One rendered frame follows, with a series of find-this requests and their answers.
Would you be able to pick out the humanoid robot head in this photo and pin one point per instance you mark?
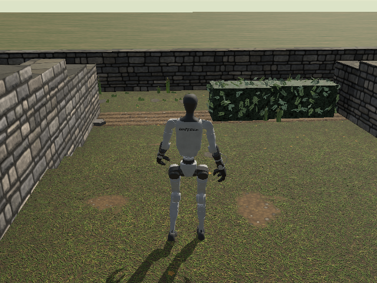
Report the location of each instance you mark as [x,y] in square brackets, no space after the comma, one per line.
[190,104]

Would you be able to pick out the robot right forearm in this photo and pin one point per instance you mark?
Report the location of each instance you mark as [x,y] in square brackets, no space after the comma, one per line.
[217,158]

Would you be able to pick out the robot left upper arm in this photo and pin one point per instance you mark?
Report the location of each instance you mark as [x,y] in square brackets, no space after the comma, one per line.
[171,123]

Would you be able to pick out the robot left forearm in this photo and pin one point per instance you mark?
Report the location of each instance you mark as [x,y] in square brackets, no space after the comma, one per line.
[161,152]

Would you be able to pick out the robot right upper arm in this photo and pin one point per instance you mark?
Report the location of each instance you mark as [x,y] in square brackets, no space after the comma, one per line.
[207,125]

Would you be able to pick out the robot right hand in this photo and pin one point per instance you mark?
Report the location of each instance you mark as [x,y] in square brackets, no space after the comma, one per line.
[221,173]

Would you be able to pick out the left robot thigh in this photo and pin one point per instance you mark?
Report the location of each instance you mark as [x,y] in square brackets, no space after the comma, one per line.
[174,175]

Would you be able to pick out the robot left hand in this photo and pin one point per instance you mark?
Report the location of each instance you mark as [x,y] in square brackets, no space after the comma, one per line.
[162,163]

